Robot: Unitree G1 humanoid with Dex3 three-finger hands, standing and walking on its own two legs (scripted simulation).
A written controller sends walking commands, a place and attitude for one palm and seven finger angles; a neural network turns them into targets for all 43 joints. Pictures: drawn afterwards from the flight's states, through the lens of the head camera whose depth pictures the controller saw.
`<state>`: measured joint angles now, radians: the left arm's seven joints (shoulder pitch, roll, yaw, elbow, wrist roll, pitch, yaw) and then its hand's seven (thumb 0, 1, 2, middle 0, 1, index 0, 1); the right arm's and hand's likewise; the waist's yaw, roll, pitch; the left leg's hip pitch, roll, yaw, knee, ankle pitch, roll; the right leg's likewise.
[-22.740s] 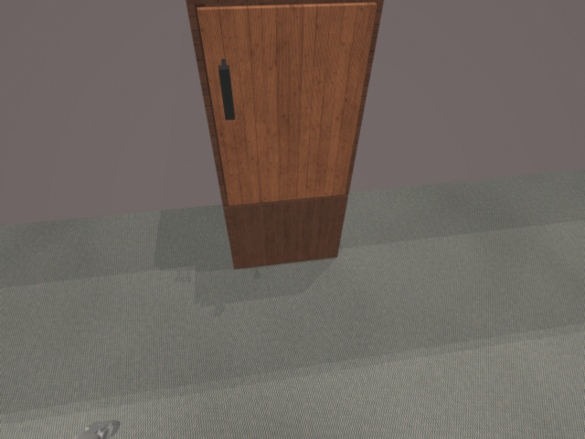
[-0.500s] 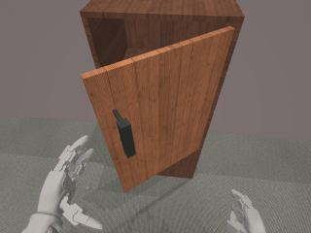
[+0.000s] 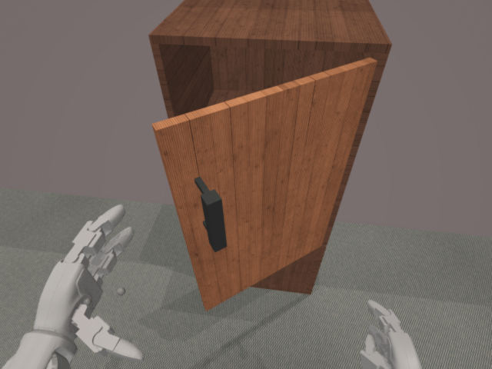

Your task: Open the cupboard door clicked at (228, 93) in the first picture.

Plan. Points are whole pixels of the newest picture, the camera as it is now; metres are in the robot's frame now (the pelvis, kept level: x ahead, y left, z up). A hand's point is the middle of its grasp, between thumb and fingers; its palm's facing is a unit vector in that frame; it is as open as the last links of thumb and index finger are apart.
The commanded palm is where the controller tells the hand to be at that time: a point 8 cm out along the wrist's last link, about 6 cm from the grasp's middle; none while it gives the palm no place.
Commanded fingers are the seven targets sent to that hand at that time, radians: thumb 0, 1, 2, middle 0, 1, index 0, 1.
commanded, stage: draw the hand back to the body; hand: left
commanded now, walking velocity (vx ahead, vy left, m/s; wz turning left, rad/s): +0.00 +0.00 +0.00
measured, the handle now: (209, 214) +0.35 +0.09 +0.09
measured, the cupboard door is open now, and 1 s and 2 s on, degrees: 38 38 38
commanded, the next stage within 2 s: step back with the hand held close in 1.18 s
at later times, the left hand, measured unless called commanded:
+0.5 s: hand (71, 255) +0.22 +0.24 +0.15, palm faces +0.33 -0.87 -0.36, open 12.8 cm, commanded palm +0.17 +0.29 +0.18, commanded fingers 0.00 0.41 0.69 -0.18 -0.30 -0.18 -0.30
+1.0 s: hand (54, 230) +0.23 +0.26 +0.18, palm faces +0.42 -0.82 -0.39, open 7.7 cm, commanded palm +0.18 +0.30 +0.20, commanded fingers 0.00 0.90 0.90 -0.20 -0.30 -0.20 -0.30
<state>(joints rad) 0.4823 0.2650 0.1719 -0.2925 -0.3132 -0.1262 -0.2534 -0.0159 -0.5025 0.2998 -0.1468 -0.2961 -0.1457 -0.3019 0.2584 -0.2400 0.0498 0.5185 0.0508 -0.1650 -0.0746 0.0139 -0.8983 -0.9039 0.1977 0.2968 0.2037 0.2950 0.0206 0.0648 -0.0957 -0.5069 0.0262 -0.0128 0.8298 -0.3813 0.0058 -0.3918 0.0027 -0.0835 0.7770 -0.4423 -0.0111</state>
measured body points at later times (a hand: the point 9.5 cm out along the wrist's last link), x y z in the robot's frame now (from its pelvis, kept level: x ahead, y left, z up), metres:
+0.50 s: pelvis +0.02 +0.02 +0.03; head +0.01 +0.00 +0.48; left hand +0.20 +0.29 +0.17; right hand +0.20 -0.20 -0.05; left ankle +0.03 +0.11 -0.71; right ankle -0.02 -0.11 -0.71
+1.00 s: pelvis +0.03 +0.00 +0.04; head +0.02 -0.02 +0.49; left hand +0.21 +0.30 +0.21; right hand +0.21 -0.23 -0.05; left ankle +0.03 +0.11 -0.71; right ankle -0.02 -0.11 -0.71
